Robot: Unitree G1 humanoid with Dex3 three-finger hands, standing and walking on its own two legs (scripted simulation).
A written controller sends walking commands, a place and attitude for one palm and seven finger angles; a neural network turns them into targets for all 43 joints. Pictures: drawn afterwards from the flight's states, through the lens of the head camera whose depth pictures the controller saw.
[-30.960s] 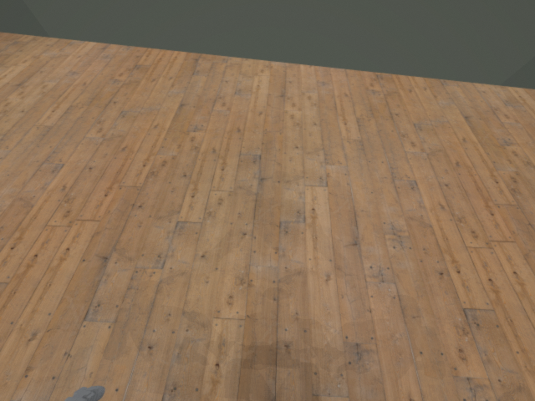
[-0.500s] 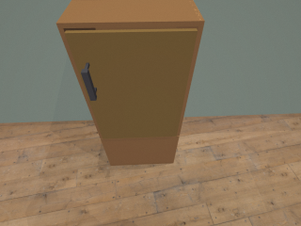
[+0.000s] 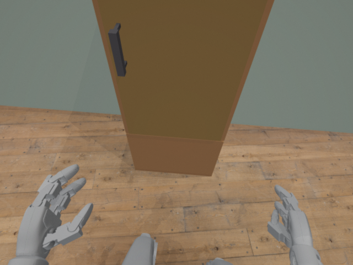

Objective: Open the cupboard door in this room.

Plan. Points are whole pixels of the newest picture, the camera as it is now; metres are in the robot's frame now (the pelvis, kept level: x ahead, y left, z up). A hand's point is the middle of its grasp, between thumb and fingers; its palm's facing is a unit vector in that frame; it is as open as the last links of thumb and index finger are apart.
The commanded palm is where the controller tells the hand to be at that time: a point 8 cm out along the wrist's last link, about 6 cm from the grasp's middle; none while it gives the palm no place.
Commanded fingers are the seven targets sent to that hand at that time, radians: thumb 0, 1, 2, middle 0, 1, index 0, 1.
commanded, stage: raise the hand with hooked fingers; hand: left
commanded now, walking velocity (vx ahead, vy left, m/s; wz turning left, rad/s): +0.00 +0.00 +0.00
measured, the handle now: (119, 50) +0.61 +0.25 +0.14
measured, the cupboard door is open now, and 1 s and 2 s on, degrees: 0 0 0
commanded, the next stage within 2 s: move the hooked fingers beside the handle in 1.58 s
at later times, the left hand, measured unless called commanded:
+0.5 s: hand (64, 174) +0.25 +0.26 +0.10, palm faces +0.06 -1.00 -0.06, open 12.2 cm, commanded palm +0.22 +0.31 +0.11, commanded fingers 0.00 -0.31 0.38 -0.29 -1.08 -0.29 -1.08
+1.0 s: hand (46, 138) +0.29 +0.30 +0.14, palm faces +0.09 -1.00 -0.04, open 13.9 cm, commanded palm +0.27 +0.34 +0.15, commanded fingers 0.00 -0.50 0.30 -0.30 -1.20 -0.30 -1.20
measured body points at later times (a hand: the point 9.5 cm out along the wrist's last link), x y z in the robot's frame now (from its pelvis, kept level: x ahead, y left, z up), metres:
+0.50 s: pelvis +0.00 +0.03 +0.03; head +0.05 +0.03 +0.48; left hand +0.24 +0.31 +0.10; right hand +0.13 -0.24 -0.05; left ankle +0.06 +0.15 -0.64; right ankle -0.01 -0.11 -0.64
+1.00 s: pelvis +0.01 +0.03 +0.05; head +0.05 +0.03 +0.50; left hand +0.28 +0.35 +0.14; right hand +0.19 -0.21 -0.02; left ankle +0.06 +0.15 -0.64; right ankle -0.01 -0.11 -0.64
